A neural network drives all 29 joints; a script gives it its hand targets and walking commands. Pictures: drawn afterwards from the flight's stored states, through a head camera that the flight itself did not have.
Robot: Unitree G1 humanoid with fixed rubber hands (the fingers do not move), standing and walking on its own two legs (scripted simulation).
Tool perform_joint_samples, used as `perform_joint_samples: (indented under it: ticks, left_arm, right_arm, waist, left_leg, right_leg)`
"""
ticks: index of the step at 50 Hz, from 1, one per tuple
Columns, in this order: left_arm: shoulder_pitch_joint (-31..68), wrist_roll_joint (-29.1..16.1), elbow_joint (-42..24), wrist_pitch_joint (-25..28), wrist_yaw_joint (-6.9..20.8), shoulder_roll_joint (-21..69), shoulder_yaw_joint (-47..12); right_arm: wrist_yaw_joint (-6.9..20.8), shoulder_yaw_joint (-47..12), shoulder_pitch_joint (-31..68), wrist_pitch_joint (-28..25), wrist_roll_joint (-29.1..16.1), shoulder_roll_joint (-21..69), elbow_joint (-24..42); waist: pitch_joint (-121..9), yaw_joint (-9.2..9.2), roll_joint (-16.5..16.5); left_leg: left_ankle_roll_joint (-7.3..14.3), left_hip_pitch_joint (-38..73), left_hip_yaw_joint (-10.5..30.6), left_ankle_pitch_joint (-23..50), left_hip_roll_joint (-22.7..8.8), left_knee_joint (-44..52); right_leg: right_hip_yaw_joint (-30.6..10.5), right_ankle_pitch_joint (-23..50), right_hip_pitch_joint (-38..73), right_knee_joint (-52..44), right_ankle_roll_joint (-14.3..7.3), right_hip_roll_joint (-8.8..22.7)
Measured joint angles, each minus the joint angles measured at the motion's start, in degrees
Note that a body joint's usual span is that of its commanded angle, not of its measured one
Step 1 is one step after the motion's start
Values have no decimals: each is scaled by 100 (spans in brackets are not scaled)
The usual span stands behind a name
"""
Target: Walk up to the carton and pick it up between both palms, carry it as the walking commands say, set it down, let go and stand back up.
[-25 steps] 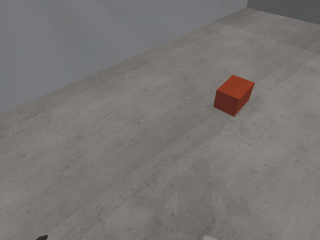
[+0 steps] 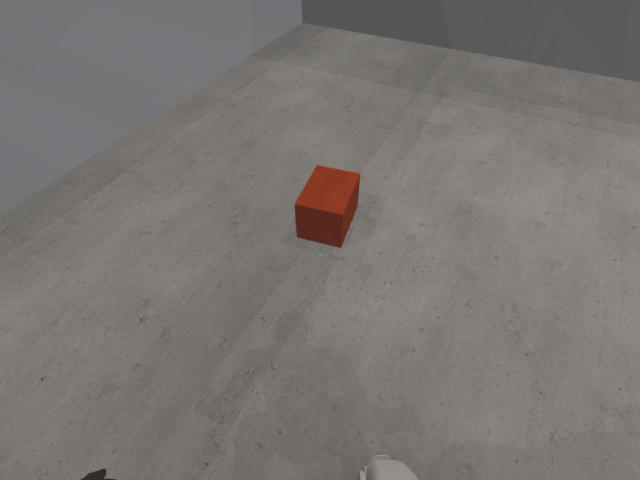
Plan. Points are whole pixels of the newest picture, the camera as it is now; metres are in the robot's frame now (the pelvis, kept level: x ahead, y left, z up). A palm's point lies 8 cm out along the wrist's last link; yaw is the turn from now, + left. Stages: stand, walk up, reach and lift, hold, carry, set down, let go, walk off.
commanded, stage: walk up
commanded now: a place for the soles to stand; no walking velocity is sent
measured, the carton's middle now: (328, 205) +1.31 -0.09 -0.64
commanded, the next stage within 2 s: none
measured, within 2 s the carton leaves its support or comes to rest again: neither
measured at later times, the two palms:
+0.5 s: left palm (105, 369) +0.33 +0.32 -0.09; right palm (528, 411) +0.23 -0.29 -0.08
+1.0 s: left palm (125, 275) +0.50 +0.33 -0.07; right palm (484, 274) +0.47 -0.31 -0.07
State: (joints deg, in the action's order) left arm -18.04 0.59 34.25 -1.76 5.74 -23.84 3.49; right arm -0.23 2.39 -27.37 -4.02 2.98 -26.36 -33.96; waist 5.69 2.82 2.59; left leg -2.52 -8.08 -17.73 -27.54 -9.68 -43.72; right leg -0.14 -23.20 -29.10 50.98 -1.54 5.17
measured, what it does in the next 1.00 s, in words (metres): walks ahead: right foot, then left foot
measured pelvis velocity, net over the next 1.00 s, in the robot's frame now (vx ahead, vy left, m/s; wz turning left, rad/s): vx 0.40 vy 0.02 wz -0.09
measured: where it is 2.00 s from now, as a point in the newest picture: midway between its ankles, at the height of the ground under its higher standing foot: (321, 323)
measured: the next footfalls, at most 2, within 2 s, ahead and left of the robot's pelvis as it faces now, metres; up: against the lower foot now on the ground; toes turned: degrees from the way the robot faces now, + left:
right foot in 0.02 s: +0.17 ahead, -0.12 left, +0.00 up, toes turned -4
left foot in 0.32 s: +0.28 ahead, +0.15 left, +0.00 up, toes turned +2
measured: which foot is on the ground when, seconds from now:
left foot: down 0.00-0.04, up 0.06-0.30, down 0.32-0.60, up 0.62-0.96, down 0.98-1.00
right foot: up 0.00-0.00, down 0.02-0.34, up 0.36-0.56, down 0.58-0.98, up 1.00-1.00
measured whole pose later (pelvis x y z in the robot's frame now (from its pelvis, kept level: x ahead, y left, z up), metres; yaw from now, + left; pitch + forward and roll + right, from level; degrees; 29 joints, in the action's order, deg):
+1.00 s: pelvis +0.40 +0.02 -0.01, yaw -5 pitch -5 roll +0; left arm -22.6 1.5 33.7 1.6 1.4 -25.8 2.6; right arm 3.3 3.6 -21.2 -1.2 0.2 -26.7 -32.7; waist 4.4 -0.5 0.0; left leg 2.2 -27.2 -3.1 -15.3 -3.2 -45.8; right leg 7.1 -31.7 -14.3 53.6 -0.1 9.0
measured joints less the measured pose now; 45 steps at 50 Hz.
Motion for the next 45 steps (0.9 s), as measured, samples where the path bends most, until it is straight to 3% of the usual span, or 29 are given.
perform_joint_samples:
  ticks: [2, 3, 6, 8, 13, 16, 18, 20, 22, 25, 29, 31, 34, 36, 40, 45]
  left_arm:
    - [60, 9, -103, 113, -39, -50, -22]
    - [107, 7, -175, 182, -101, -98, -32]
    - [214, 2, -294, 258, -346, -95, -115]
    - [203, 41, -298, 295, -463, -44, -175]
    - [29, 77, -245, 379, -504, -9, -260]
    - [-151, 62, -264, 312, -440, -50, -234]
    - [-309, 17, -209, 239, -427, -64, -133]
    - [-377, -25, -61, 109, -438, -98, -50]
    - [-376, -26, 59, 48, -414, -129, -18]
    - [-332, -3, 119, 74, -340, -126, -7]
    - [-190, -13, 0, 165, -225, -50, -64]
    - [-122, 3, -140, 267, -230, -76, -100]
    - [58, 30, -312, 354, -425, -60, -184]
    - [133, 86, -333, 393, -556, 0, -219]
    - [149, 142, -230, 465, -631, 97, -246]
    - [-75, 175, -125, 480, -562, -32, -215]
  right_arm:
    - [42, 61, -100, 110, -33, -65, 30]
    - [86, 93, -111, 179, -94, -61, 14]
    - [177, 106, 94, 436, -291, -95, -65]
    - [183, 71, 307, 466, -288, -89, -64]
    - [286, -48, 627, 309, -243, 36, 94]
    - [346, -86, 626, 182, -249, 55, 265]
    - [301, -104, 570, 78, -188, 22, 419]
    - [179, -149, 577, 52, -136, 87, 451]
    - [81, -183, 572, 22, -117, 165, 408]
    - [38, -194, 515, -3, -107, 221, 271]
    - [73, -99, 329, 91, -123, 102, 124]
    - [112, -14, 180, 218, -174, 32, 45]
    - [154, 89, 184, 520, -314, -35, -169]
    - [167, 121, 288, 612, -300, -52, -262]
    - [274, 148, 409, 559, -203, -13, -268]
    - [427, 119, 582, 501, -288, 103, -181]
  waist:
    - [47, 38, -218]
    - [70, 14, -275]
    - [120, -72, -447]
    - [139, -98, -570]
    - [7, -223, -598]
    - [-105, -353, -465]
    - [-230, -391, -330]
    - [-271, -380, -170]
    - [-210, -357, -48]
    - [-64, -312, 41]
    - [128, -193, -101]
    - [138, -121, -300]
    - [159, -104, -499]
    - [209, -82, -615]
    - [197, -64, -710]
    - [111, -182, -527]
  left_leg:
    - [92, 28, 89, -324, -308, -387]
    - [180, -168, 396, -404, -322, -936]
    - [295, -1004, 1539, -263, 174, -2736]
    - [293, -1438, 1753, -17, 282, -2985]
    - [351, -2058, 1608, 169, 285, -1610]
    - [417, -1911, 1436, 572, 442, -463]
    - [368, -1930, 1259, 902, 523, -638]
    - [342, -1859, 1045, 584, 522, -938]
    - [343, -1610, 856, 314, 487, -966]
    - [264, -1139, 608, 156, 383, -783]
    - [136, -572, 440, -101, 180, -627]
    - [269, -614, 684, -443, 26, -1048]
    - [412, -1288, 1915, -491, 604, -2528]
    - [415, -1685, 2250, -153, 801, -3044]
    - [317, -2252, 2165, 309, 683, -2554]
    - [361, -2324, 1731, 820, 419, -1074]
  right_leg:
    - [164, 654, 224, -364, -42, -217]
    - [196, 760, 204, -233, -41, -313]
    - [201, 374, 309, -23, -76, -501]
    - [205, 288, 528, -177, -79, -582]
    - [126, 98, 934, -448, 33, -532]
    - [-27, -377, 1002, -111, 49, -379]
    - [-371, -942, 744, 702, -24, -403]
    - [-683, -928, 333, 1754, -33, -575]
    - [-618, -744, 9, 2196, 11, -560]
    - [-304, -631, -260, 1739, 37, -367]
    - [156, -31, -89, 237, 0, -184]
    - [359, 628, 94, 31, -72, -310]
    - [552, 309, 237, 200, -155, -371]
    - [663, 182, 489, 55, -150, -375]
    - [855, 117, 1017, -400, -82, -268]
    - [983, -138, 1598, -718, 95, 0]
